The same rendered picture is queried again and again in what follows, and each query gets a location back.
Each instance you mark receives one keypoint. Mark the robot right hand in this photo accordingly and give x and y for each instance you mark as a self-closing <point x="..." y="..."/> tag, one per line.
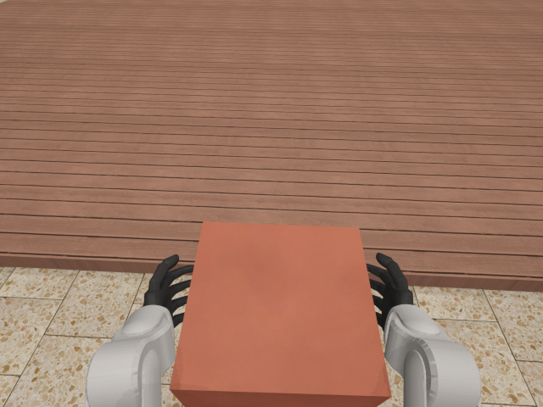
<point x="394" y="292"/>

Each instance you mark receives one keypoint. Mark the robot right forearm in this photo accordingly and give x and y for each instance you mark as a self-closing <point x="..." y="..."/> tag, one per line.
<point x="436" y="371"/>

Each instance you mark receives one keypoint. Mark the robot left hand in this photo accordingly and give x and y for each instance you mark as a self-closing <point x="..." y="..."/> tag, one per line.
<point x="160" y="291"/>

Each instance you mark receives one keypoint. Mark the robot left forearm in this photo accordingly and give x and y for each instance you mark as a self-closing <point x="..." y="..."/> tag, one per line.
<point x="127" y="371"/>

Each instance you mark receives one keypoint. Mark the carton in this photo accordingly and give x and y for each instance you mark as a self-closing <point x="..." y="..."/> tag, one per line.
<point x="279" y="316"/>

